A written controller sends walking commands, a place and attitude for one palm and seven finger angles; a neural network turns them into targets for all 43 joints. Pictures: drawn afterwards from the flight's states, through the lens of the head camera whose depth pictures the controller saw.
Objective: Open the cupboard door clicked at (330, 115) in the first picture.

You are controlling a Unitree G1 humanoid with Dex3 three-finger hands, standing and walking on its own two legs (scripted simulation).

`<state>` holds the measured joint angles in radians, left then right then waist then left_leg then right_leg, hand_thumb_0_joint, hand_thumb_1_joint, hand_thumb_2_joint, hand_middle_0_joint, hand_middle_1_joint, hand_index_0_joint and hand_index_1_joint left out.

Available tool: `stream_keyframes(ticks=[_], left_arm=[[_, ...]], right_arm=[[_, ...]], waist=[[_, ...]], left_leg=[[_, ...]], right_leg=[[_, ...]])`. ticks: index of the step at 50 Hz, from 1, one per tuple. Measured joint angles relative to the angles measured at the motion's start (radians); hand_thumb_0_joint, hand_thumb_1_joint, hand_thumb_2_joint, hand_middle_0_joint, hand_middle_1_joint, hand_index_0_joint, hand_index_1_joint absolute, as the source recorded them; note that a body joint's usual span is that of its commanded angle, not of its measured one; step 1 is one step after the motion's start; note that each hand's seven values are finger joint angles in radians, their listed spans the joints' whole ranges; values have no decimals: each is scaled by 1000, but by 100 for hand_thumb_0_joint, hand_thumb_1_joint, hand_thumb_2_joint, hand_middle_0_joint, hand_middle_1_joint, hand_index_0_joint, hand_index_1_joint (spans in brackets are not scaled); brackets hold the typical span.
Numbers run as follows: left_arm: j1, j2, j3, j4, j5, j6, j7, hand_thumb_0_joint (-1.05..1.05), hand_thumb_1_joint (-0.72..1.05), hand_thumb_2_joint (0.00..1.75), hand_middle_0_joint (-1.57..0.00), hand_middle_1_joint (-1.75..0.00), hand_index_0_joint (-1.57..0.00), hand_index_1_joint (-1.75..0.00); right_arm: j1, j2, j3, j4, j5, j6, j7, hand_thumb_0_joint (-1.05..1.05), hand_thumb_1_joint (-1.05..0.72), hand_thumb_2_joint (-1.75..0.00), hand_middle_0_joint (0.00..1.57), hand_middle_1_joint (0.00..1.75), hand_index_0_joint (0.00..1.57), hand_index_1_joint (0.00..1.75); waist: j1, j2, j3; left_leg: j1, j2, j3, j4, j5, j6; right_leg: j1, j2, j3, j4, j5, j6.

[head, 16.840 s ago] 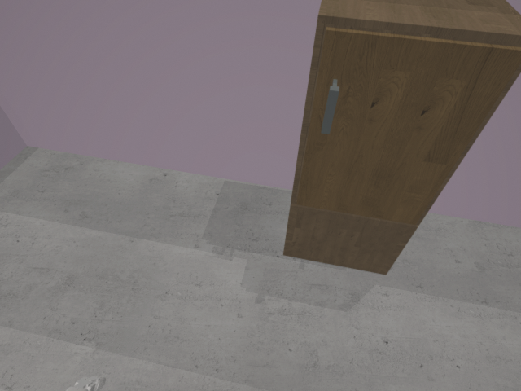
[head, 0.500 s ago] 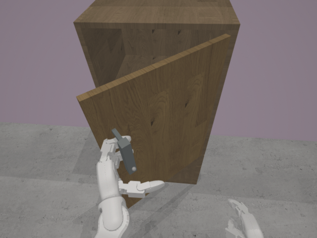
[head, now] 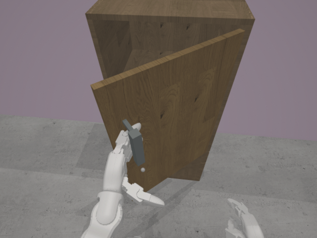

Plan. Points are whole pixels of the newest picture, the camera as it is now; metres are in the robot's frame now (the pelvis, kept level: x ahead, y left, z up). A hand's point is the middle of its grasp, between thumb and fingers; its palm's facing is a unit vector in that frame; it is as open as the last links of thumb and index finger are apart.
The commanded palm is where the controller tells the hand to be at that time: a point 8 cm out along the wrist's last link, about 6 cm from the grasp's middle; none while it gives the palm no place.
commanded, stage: slide the hand sideways off the handle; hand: left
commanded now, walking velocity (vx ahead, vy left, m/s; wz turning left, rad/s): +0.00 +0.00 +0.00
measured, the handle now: (133, 142) +0.32 +0.09 +0.08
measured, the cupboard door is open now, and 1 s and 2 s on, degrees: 41 43 43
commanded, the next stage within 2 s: draw the hand back to the body in 1.06 s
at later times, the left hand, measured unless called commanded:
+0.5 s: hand (134, 185) +0.22 +0.08 +0.08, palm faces -0.11 -0.99 -0.01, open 16.1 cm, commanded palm +0.20 +0.14 +0.08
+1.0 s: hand (98, 201) +0.18 +0.14 +0.07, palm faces -0.01 -1.00 -0.05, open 16.2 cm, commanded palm +0.15 +0.20 +0.08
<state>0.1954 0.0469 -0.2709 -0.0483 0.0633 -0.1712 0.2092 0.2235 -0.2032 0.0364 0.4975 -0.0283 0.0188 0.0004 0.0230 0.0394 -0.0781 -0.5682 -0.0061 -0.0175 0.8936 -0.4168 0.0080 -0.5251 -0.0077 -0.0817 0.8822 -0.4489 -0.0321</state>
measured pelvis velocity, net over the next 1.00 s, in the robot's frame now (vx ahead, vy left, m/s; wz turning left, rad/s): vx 0.01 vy -0.01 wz -0.01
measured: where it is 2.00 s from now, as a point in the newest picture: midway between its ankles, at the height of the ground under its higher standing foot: outside the picture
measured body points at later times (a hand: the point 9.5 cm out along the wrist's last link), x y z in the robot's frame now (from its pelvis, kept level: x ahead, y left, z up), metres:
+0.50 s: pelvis +0.00 +0.00 +0.00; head +0.02 -0.01 +0.45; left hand +0.22 +0.13 +0.08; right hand +0.18 -0.21 -0.08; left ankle +0.02 +0.12 -0.69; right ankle +0.00 -0.10 -0.69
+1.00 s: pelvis +0.01 -0.01 -0.01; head +0.04 -0.02 +0.43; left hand +0.18 +0.20 +0.08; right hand +0.20 -0.24 -0.08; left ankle +0.02 +0.12 -0.69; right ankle +0.00 -0.10 -0.69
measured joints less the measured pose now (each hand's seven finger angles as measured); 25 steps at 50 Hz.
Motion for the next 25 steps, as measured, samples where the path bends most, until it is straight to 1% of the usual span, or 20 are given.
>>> stream_keyframes(ticks=[2,3,5,7,9,11,14,16,20,25], left_arm=[[11,39,1,-13,-47,-14,-109,-2,-50,30,-24,-40,-15,-42],[18,46,0,-19,-72,-16,-146,-2,-50,30,-22,-38,-14,-41],[39,39,0,-33,-116,-14,-182,-2,-50,30,-20,-36,-13,-37],[63,17,1,-48,-138,-9,-181,-2,-50,30,-18,-34,-13,-35],[85,0,1,-64,-130,-5,-163,-2,-50,30,-17,-32,-14,-34],[105,-7,0,-80,-108,-6,-137,-2,-50,30,-16,-31,-15,-33],[133,0,2,-105,-75,-14,-114,-2,-50,30,-16,-31,-17,-32],[149,10,5,-120,-68,-20,-112,-2,-50,30,-16,-31,-17,-32],[178,39,23,-149,-78,-26,-137,-2,-50,30,-18,-32,-18,-31],[233,57,53,-190,-109,-28,-173,-2,-50,30,-20,-32,-20,-32]], right_arm=[[13,-12,1,-10,13,-16,-7,2,-90,-90,20,30,20,30],[17,-17,2,-14,20,-25,-11,2,-90,-90,20,30,20,30],[23,-22,3,-20,31,-44,-16,2,-90,-90,20,30,20,30],[27,-22,5,-26,34,-58,-18,2,-90,-90,20,30,20,30],[32,-17,6,-34,33,-66,-16,2,-90,-90,20,30,20,30],[36,-11,7,-44,28,-69,-9,2,-90,-90,20,30,20,30],[39,-6,8,-60,22,-69,2,2,-90,-90,20,30,20,30],[38,-5,10,-66,19,-67,5,2,-90,-90,20,30,20,30],[36,-5,14,-71,20,-64,2,2,-90,-90,20,30,20,30],[39,-9,13,-77,26,-68,-4,2,-90,-90,20,30,20,30]], waist=[[-1,10,3],[-3,14,4],[-9,21,7],[-14,20,7],[-17,11,4],[-20,2,1],[-22,-5,-1],[-23,-7,-1],[-21,-5,0],[-19,2,-6]], left_leg=[[-2,-1,0,4,0,2],[-1,-1,1,5,-1,4],[5,0,6,4,-2,6],[8,0,14,0,-1,9],[9,0,22,-3,-1,10],[7,0,28,-2,-2,10],[-2,2,31,9,-8,10],[-9,4,31,18,-13,9],[-16,9,29,29,-22,7],[-20,13,26,33,-30,4]], right_leg=[[0,-1,0,1,1,3],[2,-1,1,0,2,5],[6,-1,6,-4,5,8],[6,-1,14,-5,7,11],[2,-1,23,-3,8,13],[-5,-1,28,3,6,13],[-16,1,31,16,0,12],[-22,2,31,23,-4,11],[-28,7,29,30,-10,9],[-31,12,27,31,-16,6]])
